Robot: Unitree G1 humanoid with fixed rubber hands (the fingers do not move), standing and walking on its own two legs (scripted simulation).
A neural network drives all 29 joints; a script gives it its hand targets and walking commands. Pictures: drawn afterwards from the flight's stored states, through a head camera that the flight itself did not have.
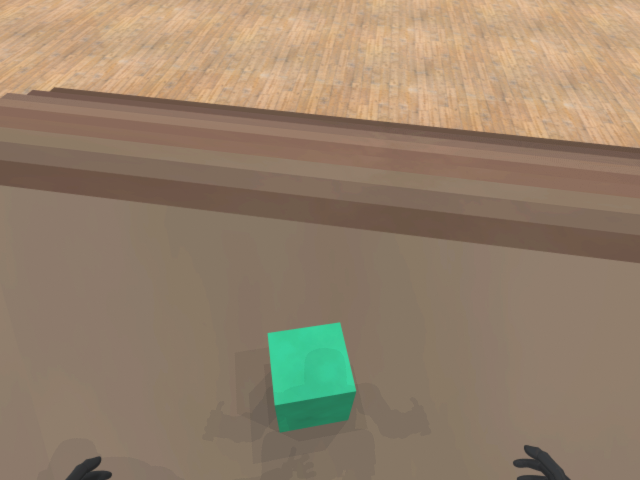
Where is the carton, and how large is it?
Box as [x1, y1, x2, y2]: [268, 322, 355, 432]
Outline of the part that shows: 339,322 268,333 274,403 280,432 345,420 348,418 355,393 355,388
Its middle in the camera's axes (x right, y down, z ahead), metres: -0.04 +0.41 +1.14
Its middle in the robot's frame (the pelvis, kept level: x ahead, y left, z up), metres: +0.48 +0.00 -0.66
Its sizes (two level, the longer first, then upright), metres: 0.210 0.200 0.250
